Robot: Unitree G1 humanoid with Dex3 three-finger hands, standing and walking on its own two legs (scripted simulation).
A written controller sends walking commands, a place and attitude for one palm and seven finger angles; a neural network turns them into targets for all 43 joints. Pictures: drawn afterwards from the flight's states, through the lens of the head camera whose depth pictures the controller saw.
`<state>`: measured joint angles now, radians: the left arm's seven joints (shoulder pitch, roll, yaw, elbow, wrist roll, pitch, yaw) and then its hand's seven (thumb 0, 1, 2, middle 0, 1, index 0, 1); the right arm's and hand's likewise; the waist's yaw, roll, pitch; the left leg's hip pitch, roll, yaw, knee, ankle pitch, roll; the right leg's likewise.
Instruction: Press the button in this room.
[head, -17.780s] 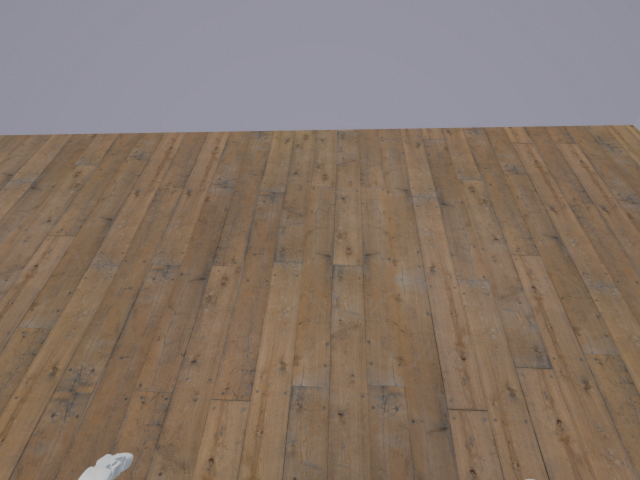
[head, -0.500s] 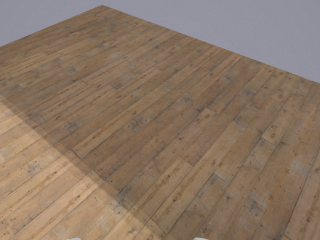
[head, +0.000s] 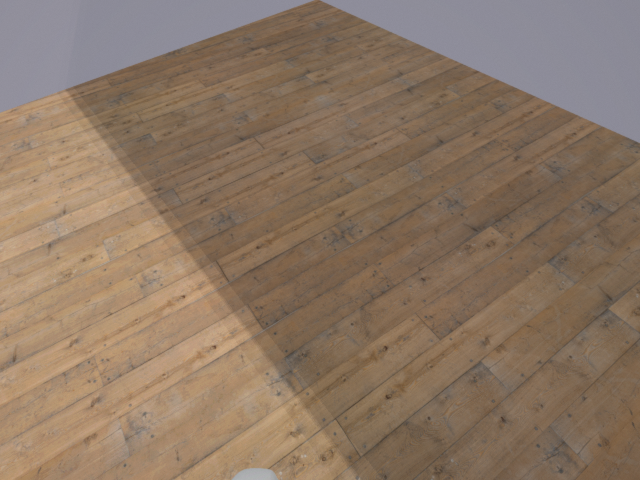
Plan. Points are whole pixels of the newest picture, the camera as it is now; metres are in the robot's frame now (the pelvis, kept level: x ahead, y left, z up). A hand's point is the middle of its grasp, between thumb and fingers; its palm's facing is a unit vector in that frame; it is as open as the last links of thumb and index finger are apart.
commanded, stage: turn or walk to find it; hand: left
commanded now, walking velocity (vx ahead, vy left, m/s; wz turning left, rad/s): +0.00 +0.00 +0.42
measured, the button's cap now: out of the picture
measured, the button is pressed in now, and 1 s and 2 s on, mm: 0 0 0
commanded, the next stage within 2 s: none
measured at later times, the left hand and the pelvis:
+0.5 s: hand out of the picture +0.03 +0.26 -0.16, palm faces +0.21 -0.94 -0.25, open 7.4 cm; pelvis -0.02 +0.04 +0.00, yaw +11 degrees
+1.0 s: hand out of the picture -0.08 +0.20 -0.16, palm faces +0.44 -0.86 -0.26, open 7.3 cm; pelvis -0.04 +0.00 +0.00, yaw +25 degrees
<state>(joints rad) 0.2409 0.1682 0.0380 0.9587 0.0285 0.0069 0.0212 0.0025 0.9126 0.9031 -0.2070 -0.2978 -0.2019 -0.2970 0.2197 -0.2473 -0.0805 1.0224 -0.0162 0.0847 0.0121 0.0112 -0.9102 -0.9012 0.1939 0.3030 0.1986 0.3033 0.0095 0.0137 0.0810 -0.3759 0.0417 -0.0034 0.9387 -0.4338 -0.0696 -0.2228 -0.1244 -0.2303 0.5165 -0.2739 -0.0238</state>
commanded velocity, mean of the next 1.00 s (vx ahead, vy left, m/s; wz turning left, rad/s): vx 0.00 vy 0.00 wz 0.42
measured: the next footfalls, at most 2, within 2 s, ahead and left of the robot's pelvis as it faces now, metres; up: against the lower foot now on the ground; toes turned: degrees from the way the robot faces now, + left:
left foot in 0.12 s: +0.01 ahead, +0.15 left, +0.00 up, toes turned +7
right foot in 0.62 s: +0.03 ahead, -0.09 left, +0.00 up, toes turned +11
